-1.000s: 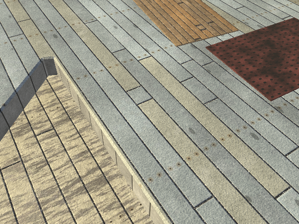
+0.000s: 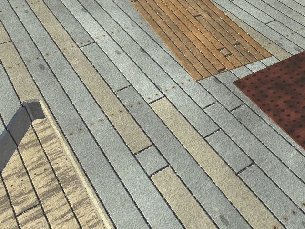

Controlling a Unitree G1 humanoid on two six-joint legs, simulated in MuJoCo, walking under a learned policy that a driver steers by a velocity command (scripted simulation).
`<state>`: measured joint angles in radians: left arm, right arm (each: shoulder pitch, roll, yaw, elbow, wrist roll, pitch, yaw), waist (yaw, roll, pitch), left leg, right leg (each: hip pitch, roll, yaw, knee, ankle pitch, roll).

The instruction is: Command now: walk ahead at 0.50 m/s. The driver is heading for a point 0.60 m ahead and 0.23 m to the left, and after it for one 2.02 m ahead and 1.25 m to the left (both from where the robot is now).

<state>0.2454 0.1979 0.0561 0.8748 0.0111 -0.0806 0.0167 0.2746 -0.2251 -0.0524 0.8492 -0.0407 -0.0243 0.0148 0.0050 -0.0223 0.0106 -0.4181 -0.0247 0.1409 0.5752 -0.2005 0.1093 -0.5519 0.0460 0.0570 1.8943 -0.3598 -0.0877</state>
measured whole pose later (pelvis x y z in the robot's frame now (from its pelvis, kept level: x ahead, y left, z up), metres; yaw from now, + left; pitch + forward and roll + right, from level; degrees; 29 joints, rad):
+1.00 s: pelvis +0.56 +0.11 +0.15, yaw +23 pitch +2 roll +0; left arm 0.17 0.23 0.02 0.70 0.04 -0.03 0.04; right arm 0.25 -0.27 -0.07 0.71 -0.01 -0.03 0.01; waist -0.01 0.00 0.09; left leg -0.39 -0.17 0.03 0.44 -0.08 0.17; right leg -0.53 -0.05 0.03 1.37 -0.37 0.03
